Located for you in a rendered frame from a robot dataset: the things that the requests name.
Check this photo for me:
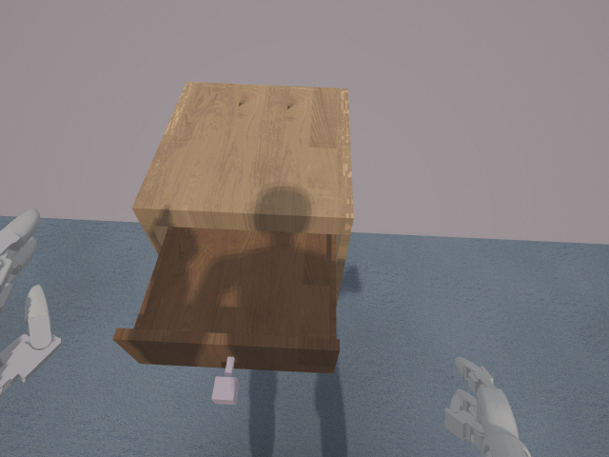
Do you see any right robot forearm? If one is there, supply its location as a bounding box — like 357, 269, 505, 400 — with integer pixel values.
481, 433, 531, 457

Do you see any robot left hand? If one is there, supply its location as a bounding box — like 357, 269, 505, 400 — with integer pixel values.
0, 209, 61, 398

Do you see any drawer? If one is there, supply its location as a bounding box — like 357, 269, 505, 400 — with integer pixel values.
112, 227, 340, 373

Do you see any robot right hand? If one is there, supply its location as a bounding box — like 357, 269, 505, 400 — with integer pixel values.
444, 357, 519, 450

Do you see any cabinet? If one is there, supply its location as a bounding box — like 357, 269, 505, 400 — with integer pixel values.
132, 82, 354, 307

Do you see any handle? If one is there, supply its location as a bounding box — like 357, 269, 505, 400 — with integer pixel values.
211, 357, 240, 405

